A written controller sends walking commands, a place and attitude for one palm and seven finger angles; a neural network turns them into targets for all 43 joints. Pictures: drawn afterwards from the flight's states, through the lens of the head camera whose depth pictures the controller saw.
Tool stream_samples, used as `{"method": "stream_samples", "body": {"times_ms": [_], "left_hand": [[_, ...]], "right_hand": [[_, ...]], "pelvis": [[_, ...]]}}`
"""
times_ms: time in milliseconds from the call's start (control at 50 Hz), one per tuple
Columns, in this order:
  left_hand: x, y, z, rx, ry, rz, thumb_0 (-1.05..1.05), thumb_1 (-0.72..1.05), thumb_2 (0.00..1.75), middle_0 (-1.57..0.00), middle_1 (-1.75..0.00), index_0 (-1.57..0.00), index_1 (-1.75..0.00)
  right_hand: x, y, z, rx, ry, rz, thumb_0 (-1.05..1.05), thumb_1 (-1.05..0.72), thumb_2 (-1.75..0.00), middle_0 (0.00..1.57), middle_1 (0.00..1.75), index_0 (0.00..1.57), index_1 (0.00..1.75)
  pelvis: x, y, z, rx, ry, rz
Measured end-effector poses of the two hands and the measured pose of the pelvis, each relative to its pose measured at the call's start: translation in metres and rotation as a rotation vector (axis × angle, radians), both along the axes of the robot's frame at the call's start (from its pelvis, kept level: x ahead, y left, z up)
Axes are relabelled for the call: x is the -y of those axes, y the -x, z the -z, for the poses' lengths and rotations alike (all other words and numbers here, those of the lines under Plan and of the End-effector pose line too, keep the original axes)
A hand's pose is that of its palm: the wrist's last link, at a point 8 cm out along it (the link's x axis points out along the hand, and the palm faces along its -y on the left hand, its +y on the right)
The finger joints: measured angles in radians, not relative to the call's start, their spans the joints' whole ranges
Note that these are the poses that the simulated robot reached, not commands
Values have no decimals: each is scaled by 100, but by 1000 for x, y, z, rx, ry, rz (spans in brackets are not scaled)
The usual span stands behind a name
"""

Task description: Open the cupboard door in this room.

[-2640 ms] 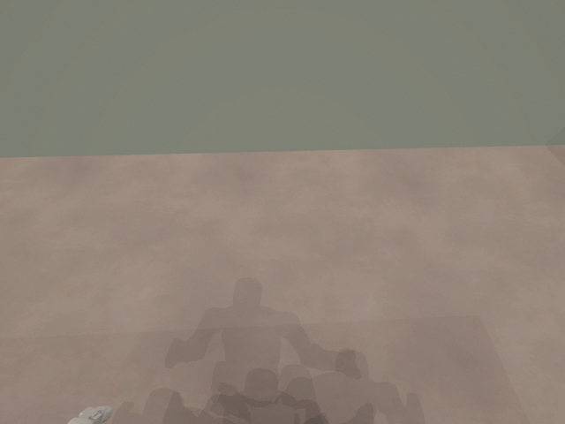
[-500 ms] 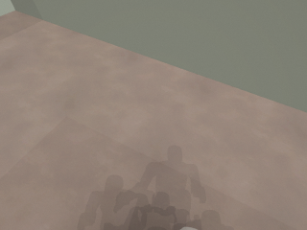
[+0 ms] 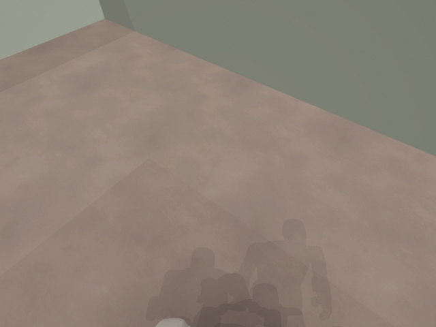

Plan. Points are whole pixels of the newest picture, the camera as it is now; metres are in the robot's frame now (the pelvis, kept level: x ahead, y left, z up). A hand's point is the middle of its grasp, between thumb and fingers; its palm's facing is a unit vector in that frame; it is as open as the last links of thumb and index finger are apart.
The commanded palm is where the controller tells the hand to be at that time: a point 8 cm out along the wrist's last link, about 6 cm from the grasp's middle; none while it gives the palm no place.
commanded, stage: turn or walk to find it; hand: left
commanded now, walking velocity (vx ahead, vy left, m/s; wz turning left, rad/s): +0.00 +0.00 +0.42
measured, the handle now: out of the picture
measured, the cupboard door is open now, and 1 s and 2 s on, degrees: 0 0 0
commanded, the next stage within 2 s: none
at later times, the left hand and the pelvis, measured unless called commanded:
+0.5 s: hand out of the picture +0.02 +0.26 -0.16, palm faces +0.21 -0.95 -0.24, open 7.4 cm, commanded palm none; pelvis -0.03 +0.04 +0.00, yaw +11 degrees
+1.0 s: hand out of the picture -0.10 +0.23 -0.18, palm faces +0.44 -0.87 -0.22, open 7.4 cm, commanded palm none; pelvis -0.06 +0.03 -0.01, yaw +25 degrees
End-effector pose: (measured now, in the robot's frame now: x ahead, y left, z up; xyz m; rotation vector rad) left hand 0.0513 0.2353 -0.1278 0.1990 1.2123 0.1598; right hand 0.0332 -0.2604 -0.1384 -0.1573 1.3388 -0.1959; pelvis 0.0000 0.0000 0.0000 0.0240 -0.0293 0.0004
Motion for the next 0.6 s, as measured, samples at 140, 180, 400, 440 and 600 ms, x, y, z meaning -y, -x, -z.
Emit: {"method": "stream_samples", "body": {"times_ms": [140,180,400,440,600], "left_hand": [[-42,51,34,-82,35,-115,0,90,90,-21,-30,-20,-30],[-54,62,36,-115,30,-134,0,91,90,-20,-30,-20,-30],[-79,60,9,-33,12,-191,0,91,90,-20,-30,-20,-30],[-77,55,6,-9,5,-196,0,91,90,-20,-30,-20,-30],[-51,46,-6,79,-29,-212,0,91,90,-20,-30,-20,-30]], "right_hand": [[-36,-40,-6,89,52,-120,1,-91,-90,20,30,20,30],[-49,-46,-11,118,54,-142,1,-91,-90,20,30,20,30],[-85,-47,-23,140,15,-205,1,-90,-90,21,30,21,30],[-83,-43,-20,129,6,-209,1,-90,-90,21,30,21,30],[-56,-24,2,62,-29,-222,1,-90,-90,21,30,21,30]], "pelvis": [[-30,9,15,-6,28,-69],[-36,12,14,-3,27,-69],[-49,23,-4,-8,47,-148],[-47,25,-4,-10,45,-164],[-24,34,2,-24,23,-231]]}}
